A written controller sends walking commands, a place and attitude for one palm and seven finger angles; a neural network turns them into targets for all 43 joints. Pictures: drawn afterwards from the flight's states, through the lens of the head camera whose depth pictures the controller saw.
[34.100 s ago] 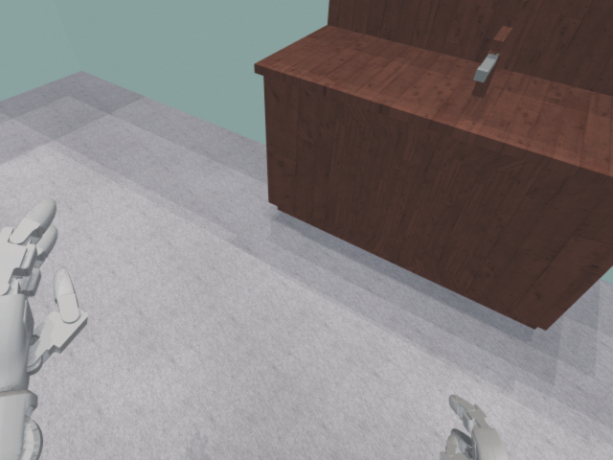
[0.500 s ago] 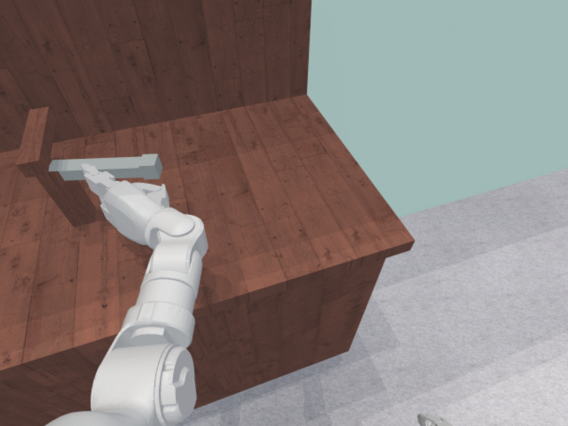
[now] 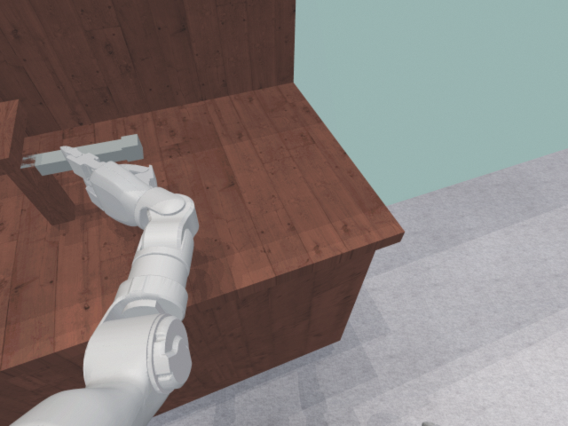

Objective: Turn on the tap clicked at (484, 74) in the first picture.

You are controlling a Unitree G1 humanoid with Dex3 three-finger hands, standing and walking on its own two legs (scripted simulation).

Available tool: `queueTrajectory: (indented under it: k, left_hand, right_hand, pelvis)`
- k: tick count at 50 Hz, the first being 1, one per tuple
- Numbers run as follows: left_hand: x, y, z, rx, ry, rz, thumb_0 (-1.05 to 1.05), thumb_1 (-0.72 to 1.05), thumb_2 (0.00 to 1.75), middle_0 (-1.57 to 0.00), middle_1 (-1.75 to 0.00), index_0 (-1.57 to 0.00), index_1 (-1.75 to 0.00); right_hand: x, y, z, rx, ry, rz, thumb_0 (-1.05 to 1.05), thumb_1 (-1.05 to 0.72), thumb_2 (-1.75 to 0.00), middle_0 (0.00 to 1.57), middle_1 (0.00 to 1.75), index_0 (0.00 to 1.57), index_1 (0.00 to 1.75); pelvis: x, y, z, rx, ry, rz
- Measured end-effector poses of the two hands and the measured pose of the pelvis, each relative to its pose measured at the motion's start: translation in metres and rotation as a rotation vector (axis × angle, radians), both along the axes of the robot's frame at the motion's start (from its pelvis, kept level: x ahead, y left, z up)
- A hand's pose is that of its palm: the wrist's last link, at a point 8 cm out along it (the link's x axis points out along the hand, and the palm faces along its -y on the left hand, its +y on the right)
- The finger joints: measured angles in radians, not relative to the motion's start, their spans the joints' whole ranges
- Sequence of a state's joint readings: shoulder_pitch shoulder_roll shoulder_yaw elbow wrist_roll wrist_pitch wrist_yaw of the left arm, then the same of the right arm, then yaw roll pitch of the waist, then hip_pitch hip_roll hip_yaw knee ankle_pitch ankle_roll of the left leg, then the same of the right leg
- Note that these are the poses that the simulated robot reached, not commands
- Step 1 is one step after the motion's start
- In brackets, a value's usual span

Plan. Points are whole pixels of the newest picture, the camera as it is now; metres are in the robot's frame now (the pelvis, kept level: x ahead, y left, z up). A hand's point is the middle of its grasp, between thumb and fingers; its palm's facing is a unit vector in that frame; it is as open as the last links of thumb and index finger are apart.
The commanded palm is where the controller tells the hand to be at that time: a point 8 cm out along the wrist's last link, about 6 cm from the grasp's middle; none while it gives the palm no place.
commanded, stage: lift the hand up off the lever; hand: left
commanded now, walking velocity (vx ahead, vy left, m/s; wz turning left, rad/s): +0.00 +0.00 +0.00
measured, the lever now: (132, 147) +0.51 +0.23 +0.12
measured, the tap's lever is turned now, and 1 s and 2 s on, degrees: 86 86 86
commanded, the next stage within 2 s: none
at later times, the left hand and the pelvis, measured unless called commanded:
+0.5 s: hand (133, 169) +0.45 +0.21 +0.13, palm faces +0.82 -0.57 -0.09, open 7.8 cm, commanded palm +0.39 +0.21 +0.13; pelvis +0.01 +0.01 +0.01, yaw +0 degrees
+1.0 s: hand (131, 167) +0.44 +0.20 +0.14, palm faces +0.81 -0.58 -0.10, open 7.8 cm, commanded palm +0.38 +0.21 +0.15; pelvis +0.01 +0.02 +0.02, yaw -1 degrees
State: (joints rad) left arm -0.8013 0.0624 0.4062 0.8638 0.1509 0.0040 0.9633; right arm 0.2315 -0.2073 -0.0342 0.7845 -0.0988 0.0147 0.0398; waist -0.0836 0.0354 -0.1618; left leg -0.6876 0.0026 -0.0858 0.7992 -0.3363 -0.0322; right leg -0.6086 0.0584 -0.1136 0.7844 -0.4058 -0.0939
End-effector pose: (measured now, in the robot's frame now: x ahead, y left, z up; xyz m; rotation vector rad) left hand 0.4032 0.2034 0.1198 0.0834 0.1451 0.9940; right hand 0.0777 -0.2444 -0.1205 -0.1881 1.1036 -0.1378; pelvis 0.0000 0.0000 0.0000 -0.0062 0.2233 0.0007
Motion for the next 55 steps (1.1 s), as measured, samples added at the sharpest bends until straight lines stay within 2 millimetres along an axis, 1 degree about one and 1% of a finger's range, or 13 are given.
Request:
queueTrajectory:
  k: [6, 10, 13, 18, 24, 30, 33, 36, 40, 47, 55]
  left_hand:
    - [0.004, 0.007, 0.004, -0.01, -0.003, -0.01, 0.01, 0.9, 0.9, -0.15, -0.15, -0.1, -0.13]
    - [-0.001, 0.01, 0.005, -0.016, -0.013, -0.009, 0.01, 0.9, 0.9, -0.15, -0.15, -0.13, -0.14]
    - [-0.006, 0.013, 0.004, -0.024, -0.015, -0.008, 0.01, 0.9, 0.9, -0.15, -0.15, -0.14, -0.14]
    - [-0.011, 0.016, 0.005, -0.035, -0.015, -0.006, 0.01, 0.9, 0.9, -0.15, -0.15, -0.15, -0.14]
    - [-0.012, 0.017, 0.017, -0.015, -0.047, -0.028, 0.01, 0.9, 0.9, -0.15, -0.14, -0.15, -0.15]
    - [-0.017, 0.02, 0.015, -0.05, -0.004, -0.033, 0.01, 0.9, 0.9, -0.14, -0.14, -0.15, -0.15]
    - [-0.018, 0.023, 0.018, -0.048, -0.007, -0.022, 0.01, 0.9, 0.9, -0.14, -0.14, -0.15, -0.15]
    - [-0.018, 0.023, 0.024, -0.024, -0.03, -0.025, 0.01, 0.9, 0.9, -0.14, -0.14, -0.15, -0.15]
    - [-0.017, 0.019, 0.031, -0.015, -0.038, -0.044, 0.01, 0.9, 0.9, -0.14, -0.14, -0.15, -0.15]
    - [-0.019, 0.012, 0.031, -0.051, -0.008, -0.055, 0.01, 0.9, 0.9, -0.14, -0.14, -0.15, -0.15]
    - [-0.027, 0.017, 0.038, -0.036, -0.023, -0.024, 0.01, 0.9, 0.9, -0.15, -0.14, -0.15, -0.15]
  right_hand:
    - [-0.009, 0.0, 0.001, 0.006, 0.013, -0.019, 0.01, -0.91, -0.9, 0.2, 0.29, 0.2, 0.3]
    - [-0.012, 0.001, 0.003, 0.01, 0.022, -0.023, 0.01, -0.91, -0.9, 0.2, 0.29, 0.2, 0.3]
    - [-0.011, 0.002, 0.005, 0.01, 0.021, -0.022, 0.01, -0.91, -0.9, 0.2, 0.29, 0.2, 0.3]
    - [-0.001, 0.004, 0.01, 0.001, -0.004, -0.013, 0.01, -0.91, -0.9, 0.2, 0.29, 0.2, 0.3]
    - [0.017, 0.01, 0.016, 0.001, -0.054, 0.009, 0.01, -0.91, -0.9, 0.2, 0.29, 0.2, 0.3]
    - [0.034, 0.02, 0.021, 0.011, -0.091, 0.026, 0.01, -0.91, -0.9, 0.2, 0.29, 0.2, 0.3]
    - [0.04, 0.024, 0.023, 0.014, -0.105, 0.036, 0.01, -0.91, -0.9, 0.2, 0.29, 0.2, 0.3]
    - [0.043, 0.027, 0.023, 0.018, -0.109, 0.051, 0.01, -0.91, -0.9, 0.21, 0.29, 0.2, 0.3]
    - [0.043, 0.03, 0.021, 0.025, -0.099, 0.056, 0.01, -0.91, -0.9, 0.21, 0.29, 0.2, 0.3]
    - [0.037, 0.031, 0.021, 0.033, -0.089, 0.04, 0.01, -0.91, -0.9, 0.21, 0.29, 0.2, 0.3]
    - [0.032, 0.024, 0.023, 0.026, -0.094, 0.03, 0.01, -0.91, -0.9, 0.21, 0.29, 0.2, 0.3]
  pelvis:
    - [0.003, 0.001, 0.002, 0.0, 0.0, -0.008]
    - [0.006, 0.003, 0.004, -0.002, -0.01, -0.01]
    - [0.009, 0.005, 0.006, -0.004, -0.022, -0.01]
    - [0.009, 0.008, 0.008, -0.007, -0.04, -0.007]
    - [0.009, 0.012, 0.009, -0.01, -0.052, -0.006]
    - [0.009, 0.016, 0.012, -0.009, -0.066, -0.005]
    - [0.009, 0.017, 0.013, -0.01, -0.069, -0.004]
    - [0.008, 0.018, 0.012, -0.011, -0.07, -0.001]
    - [0.007, 0.019, 0.013, -0.011, -0.073, 0.002]
    - [0.007, 0.019, 0.015, -0.008, -0.084, -0.004]
    - [0.005, 0.015, 0.016, -0.006, -0.099, -0.007]
